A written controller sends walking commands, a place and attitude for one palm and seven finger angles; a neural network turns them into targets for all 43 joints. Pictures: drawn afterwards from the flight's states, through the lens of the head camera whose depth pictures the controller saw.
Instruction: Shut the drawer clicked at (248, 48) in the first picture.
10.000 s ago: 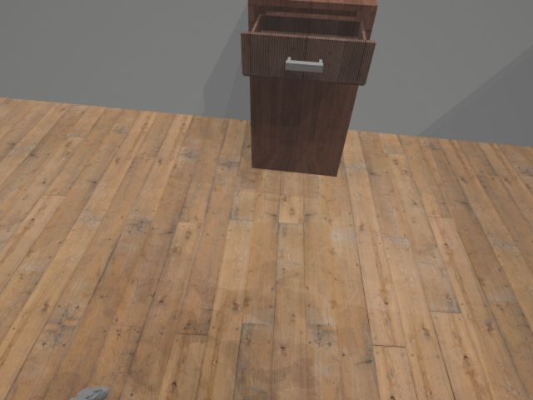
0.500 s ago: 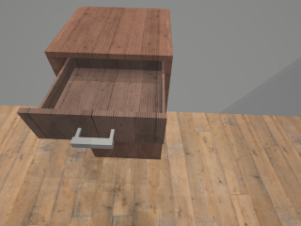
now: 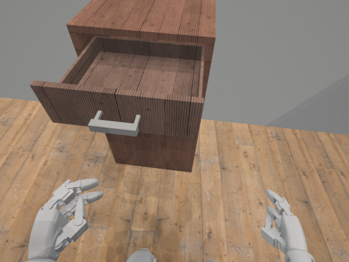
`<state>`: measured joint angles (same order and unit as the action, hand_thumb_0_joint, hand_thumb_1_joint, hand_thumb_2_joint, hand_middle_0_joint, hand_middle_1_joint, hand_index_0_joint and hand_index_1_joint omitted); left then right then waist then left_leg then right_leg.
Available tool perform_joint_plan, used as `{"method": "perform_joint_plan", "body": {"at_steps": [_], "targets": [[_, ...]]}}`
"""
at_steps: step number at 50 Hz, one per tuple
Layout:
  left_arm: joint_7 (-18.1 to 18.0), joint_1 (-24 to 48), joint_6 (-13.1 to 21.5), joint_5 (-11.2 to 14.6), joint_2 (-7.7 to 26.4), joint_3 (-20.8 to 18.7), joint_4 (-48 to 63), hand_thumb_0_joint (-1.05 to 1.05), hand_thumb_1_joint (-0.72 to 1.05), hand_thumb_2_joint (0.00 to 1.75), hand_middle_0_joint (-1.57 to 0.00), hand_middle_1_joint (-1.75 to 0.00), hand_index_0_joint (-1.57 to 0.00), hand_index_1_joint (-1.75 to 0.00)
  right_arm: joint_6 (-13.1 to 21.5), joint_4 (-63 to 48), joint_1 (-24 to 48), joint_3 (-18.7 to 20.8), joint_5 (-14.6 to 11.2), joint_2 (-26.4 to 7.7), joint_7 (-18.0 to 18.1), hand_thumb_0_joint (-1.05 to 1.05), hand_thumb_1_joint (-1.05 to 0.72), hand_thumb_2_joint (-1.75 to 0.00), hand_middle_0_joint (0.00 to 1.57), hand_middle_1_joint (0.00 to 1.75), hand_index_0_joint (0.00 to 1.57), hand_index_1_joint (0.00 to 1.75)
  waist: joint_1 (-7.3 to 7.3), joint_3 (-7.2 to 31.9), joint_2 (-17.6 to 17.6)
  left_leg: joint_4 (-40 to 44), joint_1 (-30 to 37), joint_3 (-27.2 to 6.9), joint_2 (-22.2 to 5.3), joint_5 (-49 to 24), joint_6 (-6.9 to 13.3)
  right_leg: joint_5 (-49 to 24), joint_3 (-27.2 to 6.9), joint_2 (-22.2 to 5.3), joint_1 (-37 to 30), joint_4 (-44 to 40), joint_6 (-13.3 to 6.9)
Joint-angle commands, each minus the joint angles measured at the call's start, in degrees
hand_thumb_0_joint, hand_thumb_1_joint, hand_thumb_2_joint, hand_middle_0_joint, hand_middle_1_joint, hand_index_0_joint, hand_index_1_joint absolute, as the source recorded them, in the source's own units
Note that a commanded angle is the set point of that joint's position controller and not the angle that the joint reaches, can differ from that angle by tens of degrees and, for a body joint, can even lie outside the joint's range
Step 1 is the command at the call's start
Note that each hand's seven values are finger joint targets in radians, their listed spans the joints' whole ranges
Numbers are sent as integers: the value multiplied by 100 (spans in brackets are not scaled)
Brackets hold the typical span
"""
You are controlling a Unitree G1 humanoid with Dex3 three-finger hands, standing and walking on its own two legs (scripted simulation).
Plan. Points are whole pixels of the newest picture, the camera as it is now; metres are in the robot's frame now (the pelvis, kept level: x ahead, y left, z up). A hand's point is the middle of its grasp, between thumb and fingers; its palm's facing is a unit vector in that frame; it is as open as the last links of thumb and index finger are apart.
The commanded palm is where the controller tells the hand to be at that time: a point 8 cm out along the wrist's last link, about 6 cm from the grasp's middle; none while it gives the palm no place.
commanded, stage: raise the hand and make a fist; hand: left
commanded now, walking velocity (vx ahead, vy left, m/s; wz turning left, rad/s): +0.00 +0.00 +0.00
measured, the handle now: (116, 121) +0.43 +0.20 +0.06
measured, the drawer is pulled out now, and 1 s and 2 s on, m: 0.28 0.28 0.28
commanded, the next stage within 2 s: bring the fist close to the handle in 1.34 s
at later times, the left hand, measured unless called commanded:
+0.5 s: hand (96, 196) +0.21 +0.17 +0.10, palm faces -0.05 -1.00 -0.01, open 3.2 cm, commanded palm +0.19 +0.23 +0.12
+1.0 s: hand (91, 171) +0.23 +0.17 +0.16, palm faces +0.02 -1.00 -0.09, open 3.3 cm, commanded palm +0.20 +0.22 +0.16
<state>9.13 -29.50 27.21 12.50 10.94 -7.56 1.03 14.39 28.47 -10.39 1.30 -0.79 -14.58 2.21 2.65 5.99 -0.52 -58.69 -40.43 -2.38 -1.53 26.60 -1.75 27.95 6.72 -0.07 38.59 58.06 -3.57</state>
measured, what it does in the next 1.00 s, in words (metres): stands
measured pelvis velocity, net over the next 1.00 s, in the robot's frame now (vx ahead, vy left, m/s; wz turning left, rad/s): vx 0.04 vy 0.02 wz -0.01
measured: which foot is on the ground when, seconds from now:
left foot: down 0.00-1.00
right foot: down 0.00-1.00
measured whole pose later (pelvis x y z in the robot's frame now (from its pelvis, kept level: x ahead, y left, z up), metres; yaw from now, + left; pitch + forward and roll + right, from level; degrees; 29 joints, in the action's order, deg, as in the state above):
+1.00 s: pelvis +0.04 +0.02 +0.04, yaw -1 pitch +3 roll +0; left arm 5.7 -29.2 4.2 11.1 11.9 -2.8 24.7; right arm 13.5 29.8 -14.9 -4.0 -1.8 -12.8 2.4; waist 2.3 4.9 2.7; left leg -45.0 -23.6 -0.4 -0.3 24.1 0.1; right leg 24.7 4.8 -0.8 22.0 43.9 -1.1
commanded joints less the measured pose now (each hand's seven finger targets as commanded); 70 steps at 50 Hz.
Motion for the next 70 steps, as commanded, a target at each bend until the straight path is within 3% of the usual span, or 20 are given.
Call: {"method": "perform_joint_plan", "body": {"at_steps": [1,3,5,8,10,12,15,17,20,25,29,30,36,40,45,51,55,61,67,70], "targets": [[526,2037,686,70,315,753,1596,0,90,90,-78,-93,-78,-93,440,-456,35,3,-95,-610,144,0,-90,-90,20,30,20,30,-886,222,248,543,250,56,104,-278,387,151,-986,-46,160,-1526,261],[857,1594,102,147,556,572,930,0,90,90,-82,-97,-82,-97,432,-495,1,9,-176,-691,228,0,-90,-90,20,30,20,30,-753,193,-175,652,35,75,140,-40,378,679,-1163,-105,-80,-1877,323],[977,1141,-662,178,1046,-48,232,0,90,90,-86,-101,-86,-101,333,-527,66,20,-240,-731,276,0,-90,-90,20,30,20,30,-465,322,-523,788,-78,126,181,-63,374,974,-1347,-196,-542,-2170,382],[725,905,-1422,425,1135,-694,869,0,90,90,-92,-108,-92,-108,146,-811,333,-2,-240,-567,312,0,-90,-90,20,30,20,30,12,951,-441,1104,240,190,276,-576,335,334,-1274,-323,-1406,-2129,420],[266,702,-1478,556,1122,-1102,1371,0,90,90,-96,-112,-96,-112,106,-762,428,1,-202,-422,295,0,-90,-90,20,30,20,30,177,1056,-335,1241,526,178,219,-996,292,-410,-1022,-252,-1656,-1951,388],[-135,319,-1228,536,869,-1072,2117,0,90,90,-100,-117,-100,-117,160,-759,243,11,-146,-286,201,0,-90,-90,20,30,20,30,235,1214,32,1413,900,193,181,-1579,274,-1544,-660,-141,-1798,-1638,322],[-292,149,-741,224,640,-506,2443,0,90,90,-106,-123,-106,-123,271,-649,136,41,-45,-357,67,0,-90,-90,20,30,20,30,0,797,-45,1444,1035,184,132,-1897,304,-2106,-398,-15,-1412,-1410,300],[-137,115,-525,38,274,163,2459,0,90,90,-110,-127,-110,-127,377,-607,13,55,-36,-435,-12,0,-90,-90,20,30,20,30,-249,504,262,1406,1145,189,121,-1769,318,-1932,-328,-1,-1004,-1390,302],[187,88,-575,36,44,705,2475,0,90,90,-116,-134,-116,-134,490,-663,-49,58,-80,-583,-3,0,-90,-90,20,30,20,30,-471,289,43,1387,1105,115,111,-1351,359,-1432,-340,-2,-783,-1560,325],[-78,406,-854,-119,689,189,3084,0,90,90,-126,-145,-126,-145,503,-717,-86,65,-102,-611,120,0,-90,-90,20,30,20,30,-298,677,136,1625,1361,-4,110,-1127,340,-1021,-271,-1,-962,-1578,292],[-522,178,-970,-173,399,197,3490,0,90,90,-134,-153,-134,-153,377,-861,-61,-9,-89,-438,73,0,-90,-90,20,30,20,30,-131,849,464,1734,1711,9,74,-1862,272,-1684,-139,11,-1222,-1443,238],[-600,97,-1032,-193,506,51,3411,0,90,90,-136,-156,-136,-156,321,-826,-51,-6,-86,-423,56,0,-90,-90,20,30,20,30,-90,869,303,1736,1708,20,56,-2008,276,-1822,-147,16,-1338,-1466,237],[-218,-13,-1637,-165,37,770,3213,0,90,90,-140,-160,-140,-160,199,-887,58,-123,-148,-496,2,0,-90,-90,20,30,20,30,-247,143,141,1883,1654,62,40,-1877,297,-1979,-159,7,-1365,-1770,280],[-136,75,-1967,-185,385,526,3567,0,90,90,-140,-160,-140,-160,192,-928,130,-158,-142,-482,55,0,-90,-90,20,30,20,30,-167,228,69,1987,1784,23,47,-1829,323,-1963,-180,-2,-1593,-1896,283],[-454,600,-1872,-141,714,-35,3928,0,90,90,-140,-160,-140,-160,216,-864,158,-222,-124,-411,98,0,-90,-90,20,30,20,30,-94,312,202,2118,1958,30,78,-1629,299,-1674,-199,8,-1689,-2042,265],[-192,470,-1932,66,277,237,3153,0,90,90,-140,-160,-140,-160,330,-673,139,-230,-172,-468,108,0,-90,-90,20,30,20,30,-190,88,5,2159,1953,117,124,-1538,302,-1740,-280,-17,-1742,-2321,310],[86,292,-2130,144,649,-78,2958,0,90,90,-140,-160,-140,-160,382,-626,229,-182,-178,-520,175,0,-90,-90,20,30,20,30,-107,104,-159,2141,1849,187,171,-1604,337,-1943,-475,-101,-1995,-2531,363],[-86,657,-1750,230,966,-689,3270,0,90,90,-140,-160,-140,-160,486,-536,185,-162,-147,-449,182,0,-90,-90,20,30,20,30,-48,253,49,2168,2005,230,203,-1784,315,-2148,-551,-122,-2119,-2550,375],[164,312,-1482,352,752,-530,2899,0,90,90,-140,-160,-140,-160,664,-405,130,-124,-178,-491,128,0,-90,-90,20,30,20,30,-98,390,166,2119,2108,273,203,-1952,301,-2765,-551,-154,-2225,-2509,433],[388,447,-1611,383,713,-385,2612,0,90,90,-140,-160,-140,-160,708,-363,187,-130,-204,-540,167,0,-90,-90,20,30,20,30,-176,50,-114,2126,1968,241,199,-1756,320,-2517,-655,-172,-2103,-2679,469]]}}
